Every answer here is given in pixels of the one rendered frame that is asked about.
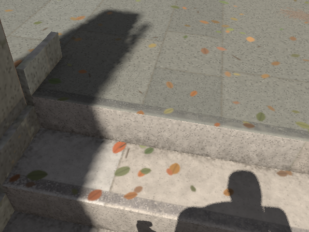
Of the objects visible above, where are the stairs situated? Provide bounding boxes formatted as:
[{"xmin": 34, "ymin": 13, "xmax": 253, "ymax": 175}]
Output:
[{"xmin": 2, "ymin": 96, "xmax": 309, "ymax": 232}]

